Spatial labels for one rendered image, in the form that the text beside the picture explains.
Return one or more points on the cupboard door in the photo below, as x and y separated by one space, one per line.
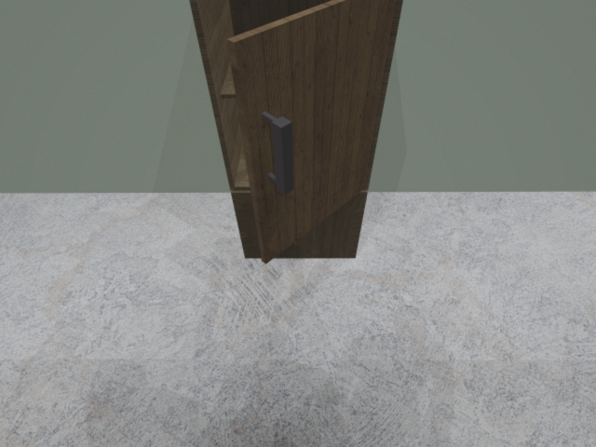
322 69

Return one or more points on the handle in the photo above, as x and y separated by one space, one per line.
283 152

